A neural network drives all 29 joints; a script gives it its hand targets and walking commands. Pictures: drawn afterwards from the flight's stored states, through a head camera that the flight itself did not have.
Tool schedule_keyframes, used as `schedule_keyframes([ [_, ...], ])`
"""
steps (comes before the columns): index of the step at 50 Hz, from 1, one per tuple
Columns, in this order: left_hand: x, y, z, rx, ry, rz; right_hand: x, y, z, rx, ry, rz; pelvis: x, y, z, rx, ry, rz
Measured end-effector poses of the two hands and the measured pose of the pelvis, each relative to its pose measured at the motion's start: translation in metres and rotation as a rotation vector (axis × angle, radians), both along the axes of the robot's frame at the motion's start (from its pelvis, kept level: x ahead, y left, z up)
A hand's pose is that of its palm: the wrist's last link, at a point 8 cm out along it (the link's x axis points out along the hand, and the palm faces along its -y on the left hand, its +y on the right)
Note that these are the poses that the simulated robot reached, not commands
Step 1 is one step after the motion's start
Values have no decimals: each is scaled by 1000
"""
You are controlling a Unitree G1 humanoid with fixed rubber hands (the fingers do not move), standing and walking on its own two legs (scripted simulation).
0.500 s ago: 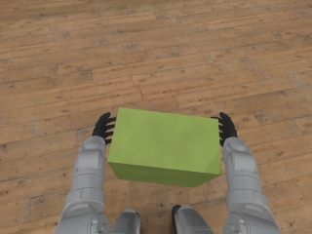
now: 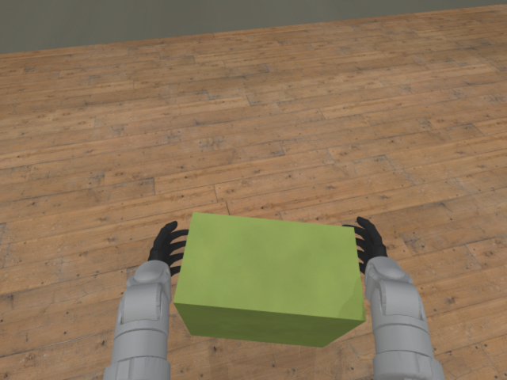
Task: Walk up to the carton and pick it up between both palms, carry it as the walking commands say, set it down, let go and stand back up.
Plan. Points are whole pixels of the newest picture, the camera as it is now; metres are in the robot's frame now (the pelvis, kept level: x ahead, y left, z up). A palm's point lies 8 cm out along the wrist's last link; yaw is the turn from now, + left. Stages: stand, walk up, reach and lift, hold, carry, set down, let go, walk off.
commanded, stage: reach and lift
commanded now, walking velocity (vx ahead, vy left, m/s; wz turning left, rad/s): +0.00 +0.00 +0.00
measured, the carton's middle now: (264, 286) +0.28 -0.02 -0.06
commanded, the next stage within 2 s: hold in 1.46 s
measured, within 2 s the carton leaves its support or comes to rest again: neither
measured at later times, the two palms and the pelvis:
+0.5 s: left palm (151, 259) +0.29 +0.16 +0.04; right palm (379, 250) +0.29 -0.19 +0.05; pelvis -0.01 +0.00 +0.01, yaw +0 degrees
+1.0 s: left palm (142, 272) +0.27 +0.17 +0.03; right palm (371, 252) +0.29 -0.18 +0.04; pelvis +0.01 +0.00 +0.01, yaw +0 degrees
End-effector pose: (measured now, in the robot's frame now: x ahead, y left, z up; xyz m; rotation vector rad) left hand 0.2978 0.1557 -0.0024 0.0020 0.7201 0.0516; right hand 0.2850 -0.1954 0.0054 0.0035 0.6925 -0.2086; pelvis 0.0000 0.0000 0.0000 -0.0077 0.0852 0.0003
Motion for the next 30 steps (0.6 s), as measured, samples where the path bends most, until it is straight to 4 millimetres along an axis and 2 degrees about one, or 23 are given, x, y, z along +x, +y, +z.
schedule_keyframes([
  [8, -5, -5, 19, 11, -21, -16, -6, -5, 19, 8, -20, -10, -9, -1, 2, 2, -79, -3],
  [18, -9, -2, 34, 19, -31, -12, -6, -2, 36, 15, -29, -6, -12, -1, 4, 4, -146, 7],
  [24, -7, 3, 41, 29, -33, -2, 1, 3, 40, 14, -31, 12, -7, 1, 5, 3, -170, 5],
  [30, -12, 10, 38, 27, -15, 27, 5, 10, 37, 13, -13, 38, 3, 3, 7, 4, -179, -2],
])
